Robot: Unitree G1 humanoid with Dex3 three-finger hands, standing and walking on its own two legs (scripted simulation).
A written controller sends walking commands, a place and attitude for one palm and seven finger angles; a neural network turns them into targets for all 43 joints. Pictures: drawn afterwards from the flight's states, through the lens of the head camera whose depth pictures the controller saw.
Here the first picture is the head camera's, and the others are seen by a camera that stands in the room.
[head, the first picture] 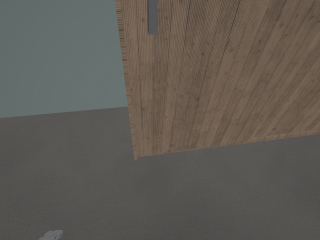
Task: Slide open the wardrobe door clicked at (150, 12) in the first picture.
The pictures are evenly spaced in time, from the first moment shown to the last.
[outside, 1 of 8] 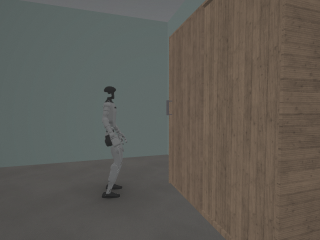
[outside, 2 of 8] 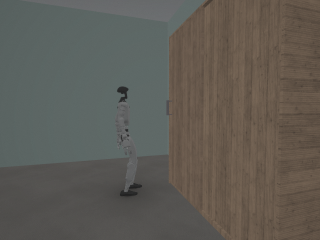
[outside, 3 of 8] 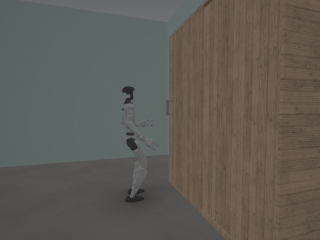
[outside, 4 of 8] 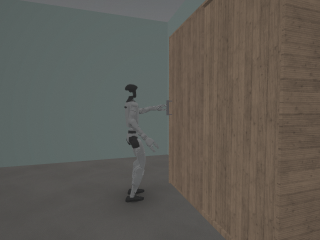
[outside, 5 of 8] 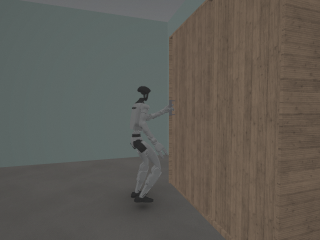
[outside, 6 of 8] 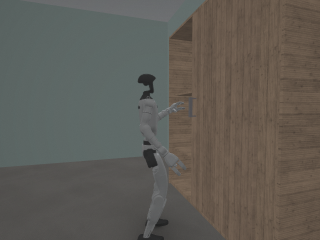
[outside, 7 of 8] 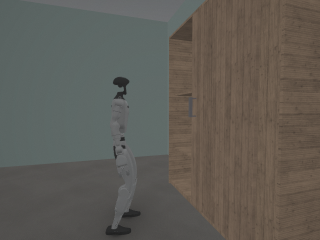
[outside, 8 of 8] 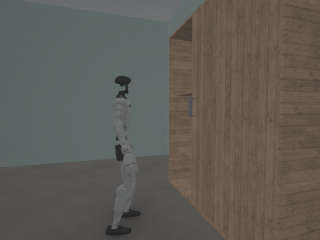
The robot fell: no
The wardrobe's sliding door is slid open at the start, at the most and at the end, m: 0.00 0.66 0.65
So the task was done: yes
